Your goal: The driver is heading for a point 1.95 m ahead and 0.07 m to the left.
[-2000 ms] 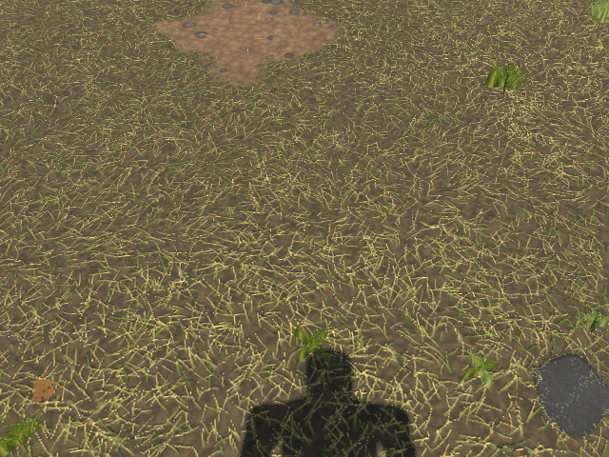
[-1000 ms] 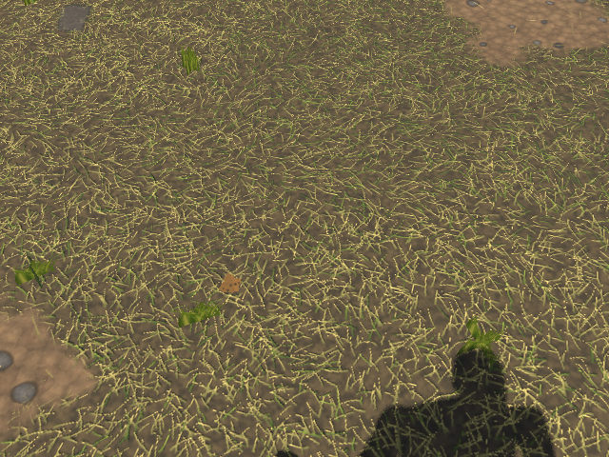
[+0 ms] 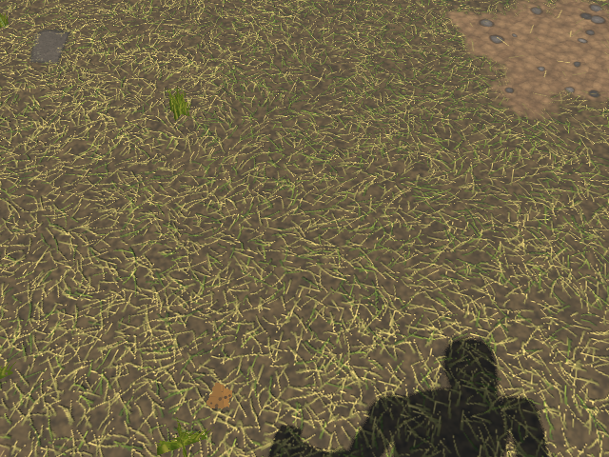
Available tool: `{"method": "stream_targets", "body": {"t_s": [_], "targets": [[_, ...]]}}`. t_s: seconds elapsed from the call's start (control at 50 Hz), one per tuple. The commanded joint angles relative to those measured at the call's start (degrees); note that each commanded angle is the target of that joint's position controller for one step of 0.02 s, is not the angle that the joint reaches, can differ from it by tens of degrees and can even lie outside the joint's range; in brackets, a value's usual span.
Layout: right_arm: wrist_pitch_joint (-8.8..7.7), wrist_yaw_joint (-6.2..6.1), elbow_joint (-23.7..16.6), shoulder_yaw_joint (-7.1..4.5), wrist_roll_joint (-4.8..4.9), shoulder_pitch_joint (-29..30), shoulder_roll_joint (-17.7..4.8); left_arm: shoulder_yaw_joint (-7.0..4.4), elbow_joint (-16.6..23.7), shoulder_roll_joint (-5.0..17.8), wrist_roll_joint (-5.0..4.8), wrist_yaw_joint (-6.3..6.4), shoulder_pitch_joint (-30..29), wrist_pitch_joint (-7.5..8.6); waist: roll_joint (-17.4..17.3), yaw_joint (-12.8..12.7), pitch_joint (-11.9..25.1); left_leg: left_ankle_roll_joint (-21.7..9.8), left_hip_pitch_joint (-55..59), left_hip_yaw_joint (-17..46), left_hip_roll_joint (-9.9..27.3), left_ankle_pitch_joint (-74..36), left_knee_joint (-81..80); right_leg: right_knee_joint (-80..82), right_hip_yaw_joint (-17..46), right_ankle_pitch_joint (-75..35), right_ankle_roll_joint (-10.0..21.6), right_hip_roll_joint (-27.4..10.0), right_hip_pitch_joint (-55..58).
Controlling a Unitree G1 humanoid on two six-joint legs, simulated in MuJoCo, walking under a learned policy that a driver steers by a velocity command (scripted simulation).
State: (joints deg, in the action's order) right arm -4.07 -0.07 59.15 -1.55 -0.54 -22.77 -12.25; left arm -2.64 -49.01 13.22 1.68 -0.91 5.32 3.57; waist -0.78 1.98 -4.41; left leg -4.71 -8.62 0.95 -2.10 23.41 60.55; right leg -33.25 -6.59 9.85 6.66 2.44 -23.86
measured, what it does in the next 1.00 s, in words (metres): walks ahead: left foot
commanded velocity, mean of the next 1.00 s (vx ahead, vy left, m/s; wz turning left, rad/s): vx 0.50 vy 0.00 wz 0.00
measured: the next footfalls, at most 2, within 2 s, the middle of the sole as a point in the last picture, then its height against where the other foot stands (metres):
left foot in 0.48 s outside the picture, level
right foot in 1.04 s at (348, 327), level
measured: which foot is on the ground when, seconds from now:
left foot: up 0.00-0.46, down 0.48-1.00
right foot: down 0.00-0.48, up 0.50-1.00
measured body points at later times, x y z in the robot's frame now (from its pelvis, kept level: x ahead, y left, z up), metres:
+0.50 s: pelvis +0.29 +0.02 +0.00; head +0.32 +0.03 +0.45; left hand +0.20 +0.26 -0.14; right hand +0.48 -0.20 -0.11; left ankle +0.40 +0.09 -0.73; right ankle +0.09 -0.06 -0.71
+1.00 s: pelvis +0.55 +0.01 +0.01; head +0.59 +0.01 +0.46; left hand +0.76 +0.22 -0.10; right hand +0.46 -0.22 -0.14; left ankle +0.40 +0.09 -0.72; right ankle +0.70 -0.09 -0.71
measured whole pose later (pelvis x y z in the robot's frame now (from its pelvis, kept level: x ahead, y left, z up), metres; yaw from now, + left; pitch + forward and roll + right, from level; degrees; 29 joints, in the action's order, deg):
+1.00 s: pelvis +0.55 +0.01 +0.01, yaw -1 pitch +1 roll +1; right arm -5.2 -0.6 61.5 -1.7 -1.4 -26.7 -10.6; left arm -1.3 -49.0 11.1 1.4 -1.5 0.2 2.6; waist 1.2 3.9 -3.1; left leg -3.2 7.7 -4.1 -4.2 19.8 11.3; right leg -33.0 -4.7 5.8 4.4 -2.1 -30.2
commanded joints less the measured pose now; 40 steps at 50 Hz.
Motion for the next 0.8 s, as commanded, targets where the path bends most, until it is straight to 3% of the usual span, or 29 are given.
{"method": "stream_targets", "body": {"t_s": [0.02, 0.06, 0.12, 0.2, 0.26, 0.36, 0.42, 0.46, 0.48, 0.5, 0.52, 0.54, 0.56, 0.58, 0.62, 0.66, 0.7, 0.8], "targets": [[-0.92, 0.46, -4.55, -1.4, -0.3, 1.26, -5.73, -1.59, -1.19, 5.4, -0.72, 0.0, 8.3, 0.53, 1.35, -2.73, 3.4, -1.25, -23.81, 2.75, 5.45, -6.44, 11.43, 22.67, 27.58, 7.57, 7.82, -18.97, 19.23], [0.55, 1.13, -3.98, -1.1, -1.64, 0.0, -3.88, -0.81, -2.89, 3.48, -0.74, 0.34, 9.08, 1.47, 2.98, -0.19, 2.19, -0.18, -18.69, 2.28, 7.17, -7.93, 6.84, 24.46, 19.95, -0.57, 5.58, -15.33, 13.02], [1.71, 1.85, -4.84, -1.13, -1.72, 2.67, -3.17, -1.02, -5.03, 4.91, -1.14, 0.32, 13.34, 2.72, 3.07, 0.31, 1.48, 1.29, -21.44, 0.26, 7.98, -10.74, 3.17, 26.26, 15.32, -7.42, 5.84, -13.99, 13.13], [2.04, 2.16, -8.4, -1.11, -1.52, 13.37, -3.73, -0.71, -6.66, 4.97, -1.37, 0.41, 18.08, 2.61, 3.07, -1.9, -1.14, 3.32, -29.6, -2.16, 9.13, -18.94, -6.11, 27.85, 11.67, -12.79, 4.79, -12.24, 16.91], [1.68, 2.29, -10.35, -0.52, -1.06, 19.43, -2.68, -0.35, -7.57, 4.74, -1.38, 0.6, 20.76, 2.55, 3.43, -3.47, -1.36, 3.84, -28.66, -4.11, 7.77, -23.78, -15.76, 26.89, 9.07, -19.22, 3.36, -11.04, 19.18], [1.24, 2.04, -13.03, -0.02, -0.9, 26.68, -2.75, -0.06, -9.65, 5.07, -0.64, 1.42, 25.32, 2.18, 4.28, -5.64, -1.84, 2.12, -28.53, -5.9, 5.26, -23.49, -25.19, 24.13, 8.56, -27.62, 3.82, -13.23, 28.42], [0.55, 1.69, -13.27, -0.47, -0.85, 24.81, -3.85, -0.24, -9.99, 6.12, -0.17, 1.97, 23.64, 1.89, 4.89, -3.35, -0.73, -0.54, -23.5, -6.36, 2.98, -17.08, -28.84, 18.65, 7.87, -40.7, 3.58, -14.89, 32.34], [-0.05, 0.77, -9.91, -1.59, -0.95, 13.93, -5.79, -0.49, -9.98, 7.13, 0.0, 1.99, 21.95, 1.61, 5.37, 1.29, 5.06, -2.96, -10.62, -7.43, -0.62, -13.92, -32.16, 6.01, 6.77, -52.48, 2.29, -14.08, 32.4], [-0.64, 0.18, -6.9, -2.46, -1.71, 4.18, -7.46, -0.34, -9.59, 6.95, -0.51, 1.88, 20.87, 1.49, 4.12, 5.48, 10.13, -4.82, 2.97, -5.53, 1.19, -17.21, -34.95, -5.44, 5.18, -45.97, 1.26, -12.24, 25.9], [-0.85, -0.6, -5.39, -3.96, -3.3, -4.95, -12.84, 0.62, -7.31, 3.78, -1.93, 1.45, 21.84, 1.71, -2.89, 7.22, 17.86, -9.0, 20.04, 11.32, 15.44, -12.45, -35.21, -24.07, 2.45, -24.08, -0.46, -7.96, 10.2], [-0.29, 0.02, -5.16, -4.75, -2.89, -4.93, -15.51, 0.7, -7.6, 1.04, -2.87, 1.13, 27.92, 1.51, -11.81, 3.65, 22.52, -16.3, 28.86, 36.69, 27.84, -14.38, -41.42, -41.48, 4.0, 21.36, -1.8, 2.58, -6.75], [0.16, 0.54, -5.5, -4.29, -0.58, -0.04, -12.35, -0.71, -7.35, 5.96, -1.43, 1.49, 22.26, 1.14, -2.78, 2.8, 16.03, -14.22, 22.74, 33.14, 24.11, -9.85, -43.43, -43.84, 10.46, 17.06, -0.76, -1.15, -11.09], [0.02, 0.71, -6.35, -3.32, -0.14, 5.41, -8.88, -0.67, -5.82, 5.21, -1.26, 1.19, 18.01, 1.56, -1.9, 0.98, 8.03, -12.29, 13.79, 24.44, 22.09, -11.19, -45.78, -41.26, 10.17, 11.72, -0.69, -3.45, -12.02], [-0.39, 0.86, -6.49, -2.58, -0.4, 8.05, -6.07, -0.6, -5.63, 4.19, -1.13, 0.99, 16.15, 1.64, -0.38, -0.56, 4.54, -10.25, 7.73, 18.91, 19.18, -15.18, -48.04, -37.95, 9.8, 8.62, -0.78, -5.34, -10.19], [-1.08, 0.44, -5.0, -1.58, -0.29, 8.04, -3.13, -0.47, -6.11, 2.47, 0.26, 0.25, 17.29, 0.22, -2.0, -3.45, 2.8, -7.36, 1.01, 11.37, 14.99, -20.76, -50.42, -33.31, 9.23, 6.48, -2.07, -7.11, -5.3], [-2.0, 0.31, -3.4, -1.68, -0.07, 4.85, -4.17, -0.45, -5.81, 1.42, 0.49, -0.45, 16.75, -0.78, -2.19, -4.13, 2.94, -7.51, 0.03, 8.5, 14.04, -25.75, -51.48, -31.38, 7.91, 5.38, -3.19, -7.28, -5.0], [-2.34, 0.24, -2.51, -1.99, 0.1, 2.88, -5.85, -0.48, -4.35, 1.6, 0.59, -0.8, 12.67, -1.4, -2.12, -4.04, 1.45, -7.63, 0.01, 6.26, 13.32, -26.16, -53.22, -28.43, 6.75, 2.05, -4.29, -8.28, -8.61], [-2.07, 0.23, -1.22, -1.49, 0.04, -1.87, -5.48, -0.01, -0.07, 1.68, -0.08, -0.97, 0.22, -1.39, -2.27, -1.25, -0.98, -6.35, 3.22, 2.45, 11.18, -31.47, -54.31, -14.33, 4.02, -7.18, -5.92, -8.59, -13.28]]}}
Over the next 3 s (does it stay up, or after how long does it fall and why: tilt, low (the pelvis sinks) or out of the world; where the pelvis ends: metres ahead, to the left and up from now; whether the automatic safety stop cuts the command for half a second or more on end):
stays up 1.63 0.02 0.03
